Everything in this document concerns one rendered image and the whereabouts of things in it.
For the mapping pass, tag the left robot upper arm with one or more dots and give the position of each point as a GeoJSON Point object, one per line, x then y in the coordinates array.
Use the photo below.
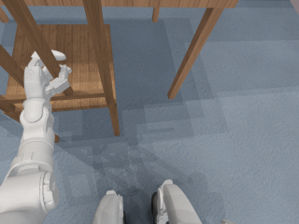
{"type": "Point", "coordinates": [27, 199]}

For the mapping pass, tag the chair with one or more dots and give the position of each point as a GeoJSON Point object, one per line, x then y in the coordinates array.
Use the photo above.
{"type": "Point", "coordinates": [88, 52]}

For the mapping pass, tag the robot left hand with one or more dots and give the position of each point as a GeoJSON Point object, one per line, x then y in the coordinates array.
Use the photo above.
{"type": "Point", "coordinates": [36, 79]}

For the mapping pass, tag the left robot forearm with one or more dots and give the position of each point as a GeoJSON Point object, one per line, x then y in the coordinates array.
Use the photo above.
{"type": "Point", "coordinates": [38, 138]}

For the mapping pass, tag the left robot thigh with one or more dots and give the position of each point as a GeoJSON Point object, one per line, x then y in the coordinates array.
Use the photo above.
{"type": "Point", "coordinates": [109, 210]}

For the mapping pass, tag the table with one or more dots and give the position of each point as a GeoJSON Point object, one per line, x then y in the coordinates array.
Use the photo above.
{"type": "Point", "coordinates": [214, 8]}

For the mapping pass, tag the robot right shin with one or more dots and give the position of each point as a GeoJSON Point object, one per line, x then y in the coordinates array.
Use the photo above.
{"type": "Point", "coordinates": [162, 216]}

